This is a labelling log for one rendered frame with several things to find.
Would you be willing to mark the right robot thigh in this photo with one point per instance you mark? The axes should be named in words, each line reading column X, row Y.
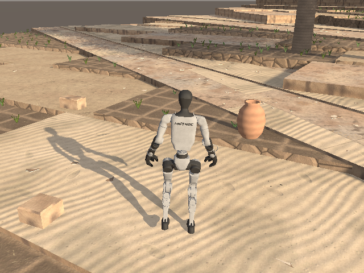
column 194, row 172

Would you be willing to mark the robot left upper arm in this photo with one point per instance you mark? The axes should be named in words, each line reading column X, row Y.
column 162, row 128

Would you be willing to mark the robot thigh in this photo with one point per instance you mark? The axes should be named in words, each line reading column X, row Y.
column 194, row 172
column 168, row 166

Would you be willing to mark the left robot hand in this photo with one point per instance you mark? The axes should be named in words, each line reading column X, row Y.
column 152, row 158

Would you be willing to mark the right robot hand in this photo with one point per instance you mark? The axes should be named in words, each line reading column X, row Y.
column 214, row 159

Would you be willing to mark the robot right forearm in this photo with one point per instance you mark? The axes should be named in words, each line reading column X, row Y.
column 210, row 149

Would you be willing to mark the left robot thigh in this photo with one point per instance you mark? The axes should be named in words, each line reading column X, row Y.
column 168, row 166

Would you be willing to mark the robot left forearm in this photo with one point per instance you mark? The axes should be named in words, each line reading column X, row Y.
column 152, row 148

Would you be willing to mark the robot right upper arm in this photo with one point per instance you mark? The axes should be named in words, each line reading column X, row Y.
column 204, row 130

